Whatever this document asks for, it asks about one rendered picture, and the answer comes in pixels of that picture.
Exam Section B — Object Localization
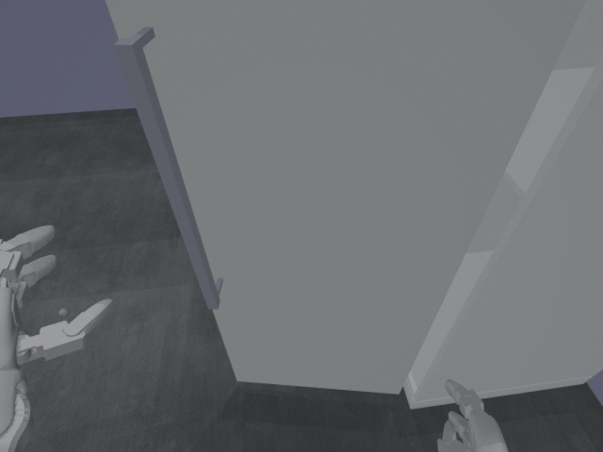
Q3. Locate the robot left forearm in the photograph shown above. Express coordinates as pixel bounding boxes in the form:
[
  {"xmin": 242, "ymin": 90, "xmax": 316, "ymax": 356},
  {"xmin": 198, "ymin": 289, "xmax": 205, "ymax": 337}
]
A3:
[{"xmin": 0, "ymin": 368, "xmax": 34, "ymax": 452}]

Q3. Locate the left robot hand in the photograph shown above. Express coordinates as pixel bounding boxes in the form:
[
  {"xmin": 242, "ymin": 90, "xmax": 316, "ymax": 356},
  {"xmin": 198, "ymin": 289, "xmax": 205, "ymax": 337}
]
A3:
[{"xmin": 0, "ymin": 225, "xmax": 113, "ymax": 370}]

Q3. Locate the handle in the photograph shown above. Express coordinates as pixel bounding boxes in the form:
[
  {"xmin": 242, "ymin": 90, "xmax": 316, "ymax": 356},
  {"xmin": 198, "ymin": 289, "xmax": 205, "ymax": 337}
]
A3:
[{"xmin": 113, "ymin": 27, "xmax": 223, "ymax": 310}]

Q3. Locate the right robot hand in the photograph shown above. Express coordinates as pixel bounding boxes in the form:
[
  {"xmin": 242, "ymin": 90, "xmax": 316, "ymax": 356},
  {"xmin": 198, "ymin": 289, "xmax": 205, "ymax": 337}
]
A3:
[{"xmin": 437, "ymin": 379, "xmax": 509, "ymax": 452}]

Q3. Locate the fridge door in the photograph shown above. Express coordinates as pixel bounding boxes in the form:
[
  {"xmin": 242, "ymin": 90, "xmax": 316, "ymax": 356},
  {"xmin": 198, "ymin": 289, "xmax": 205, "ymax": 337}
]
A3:
[{"xmin": 106, "ymin": 0, "xmax": 586, "ymax": 395}]

